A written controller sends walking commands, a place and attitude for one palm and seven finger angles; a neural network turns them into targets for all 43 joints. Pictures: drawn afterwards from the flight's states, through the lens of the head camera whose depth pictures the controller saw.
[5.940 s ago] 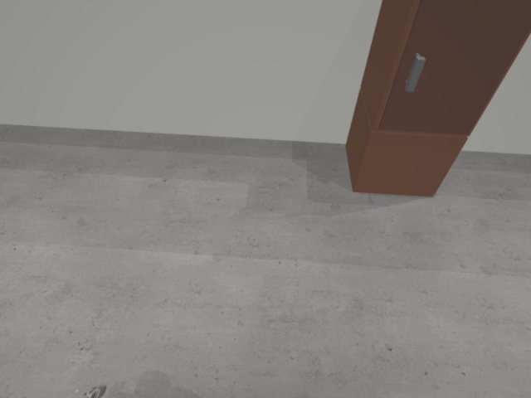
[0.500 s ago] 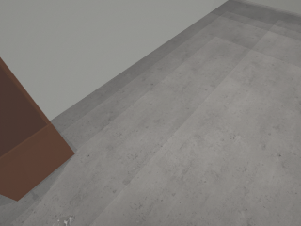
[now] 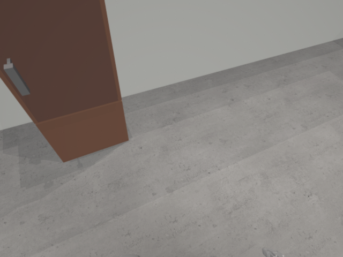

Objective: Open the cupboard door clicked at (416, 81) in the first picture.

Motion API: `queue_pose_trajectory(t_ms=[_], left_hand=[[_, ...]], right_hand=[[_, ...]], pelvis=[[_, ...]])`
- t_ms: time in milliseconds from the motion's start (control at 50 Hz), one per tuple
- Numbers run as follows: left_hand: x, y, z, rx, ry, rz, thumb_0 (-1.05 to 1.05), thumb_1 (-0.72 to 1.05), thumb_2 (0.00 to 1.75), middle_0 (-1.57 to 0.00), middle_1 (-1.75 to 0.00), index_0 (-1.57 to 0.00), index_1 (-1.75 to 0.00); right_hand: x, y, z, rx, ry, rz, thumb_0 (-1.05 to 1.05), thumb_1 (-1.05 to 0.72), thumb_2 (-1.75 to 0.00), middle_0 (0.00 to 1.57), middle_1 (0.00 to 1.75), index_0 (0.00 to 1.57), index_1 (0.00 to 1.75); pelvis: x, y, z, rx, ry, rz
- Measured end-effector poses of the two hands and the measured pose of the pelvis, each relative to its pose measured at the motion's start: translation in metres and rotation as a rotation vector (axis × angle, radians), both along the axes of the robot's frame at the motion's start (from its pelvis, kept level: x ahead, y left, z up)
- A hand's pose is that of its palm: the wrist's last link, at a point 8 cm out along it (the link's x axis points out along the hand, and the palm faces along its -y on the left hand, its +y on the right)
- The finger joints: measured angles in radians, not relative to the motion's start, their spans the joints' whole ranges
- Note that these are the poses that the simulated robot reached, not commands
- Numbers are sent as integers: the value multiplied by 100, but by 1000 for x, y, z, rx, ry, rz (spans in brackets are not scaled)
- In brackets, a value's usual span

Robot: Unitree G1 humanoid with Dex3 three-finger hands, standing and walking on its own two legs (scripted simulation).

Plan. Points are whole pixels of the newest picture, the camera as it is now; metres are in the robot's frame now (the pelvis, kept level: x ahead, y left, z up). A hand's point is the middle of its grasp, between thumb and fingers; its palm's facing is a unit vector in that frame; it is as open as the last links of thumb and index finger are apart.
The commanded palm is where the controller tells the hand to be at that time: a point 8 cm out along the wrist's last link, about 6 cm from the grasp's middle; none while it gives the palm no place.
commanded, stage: turn to face it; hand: left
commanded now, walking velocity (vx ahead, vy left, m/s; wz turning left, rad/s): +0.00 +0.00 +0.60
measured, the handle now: (17, 76) +0.65 +0.61 -0.06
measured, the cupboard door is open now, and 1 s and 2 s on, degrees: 0 0 0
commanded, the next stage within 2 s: take the last steps up to it in 0.70 s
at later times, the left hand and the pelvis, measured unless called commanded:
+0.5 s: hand out of the picture +0.04 +0.18 -0.12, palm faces +0.28 -0.91 -0.29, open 7.4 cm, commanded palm none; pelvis -0.02 -0.04 +0.01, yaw +17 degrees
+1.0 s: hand out of the picture -0.14 +0.20 -0.16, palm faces +0.49 -0.84 -0.23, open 7.4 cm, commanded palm none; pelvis -0.06 +0.00 +0.02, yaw +27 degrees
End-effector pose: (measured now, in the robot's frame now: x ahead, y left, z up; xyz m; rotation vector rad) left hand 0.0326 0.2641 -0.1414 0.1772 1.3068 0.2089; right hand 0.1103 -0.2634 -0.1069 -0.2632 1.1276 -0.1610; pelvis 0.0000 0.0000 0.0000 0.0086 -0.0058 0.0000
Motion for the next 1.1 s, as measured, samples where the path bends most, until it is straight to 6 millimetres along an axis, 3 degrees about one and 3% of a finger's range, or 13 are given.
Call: queue_pose_trajectory(t_ms=[100,200,340,400,520,640,820,880,1000,1100], left_hand=[[-5,20,14,21,-21,53,0,91,90,-20,-29,-20,-30],[3,22,29,45,-92,79,0,91,90,-20,-29,-20,-30],[17,-2,44,74,-199,106,0,91,90,-20,-29,-20,-30],[13,-19,47,95,-242,119,0,91,90,-20,-29,-20,-30],[-26,-44,53,85,-209,188,0,90,90,-20,-30,-20,-30],[-74,-54,43,51,-145,279,0,90,90,-20,-30,-20,-30],[-176,-36,2,-10,5,447,0,90,90,-20,-30,-20,-30],[-199,-32,2,-22,66,474,0,91,90,-20,-30,-20,-30],[-205,-28,17,-36,46,480,0,91,90,-20,-29,-19,-30],[-180,-29,24,-34,-6,464,0,91,90,-20,-29,-19,-30]], right_hand=[[-2,20,7,3,9,44,1,-91,-90,20,30,20,30],[-9,28,2,35,44,74,1,-91,-90,20,30,20,30],[-20,13,-17,75,99,103,1,-90,-90,20,30,20,30],[-19,-1,-30,89,113,118,1,-90,-90,20,30,20,30],[-10,-15,-24,82,130,178,1,-91,-90,20,30,20,30],[0,-9,-16,50,153,257,1,-91,-90,20,30,20,30],[26,53,-7,-4,60,414,1,-91,-90,20,30,20,30],[23,72,2,3,31,442,1,-91,-90,20,30,20,30],[3,92,6,45,40,451,1,-91,-90,20,30,20,30],[-19,75,-2,44,102,409,0,-93,-90,20,30,20,30]], pelvis=[[-5,6,11,-18,-1,53],[-9,5,16,-18,4,107],[-14,-17,12,-8,8,197],[-17,-30,6,-3,2,234],[-23,-40,15,22,-18,309],[-30,-40,17,31,-14,375],[-54,-13,2,1,-11,441],[-59,-7,8,-8,-19,442],[-58,1,21,-21,-25,466],[-50,3,23,-7,-23,482]])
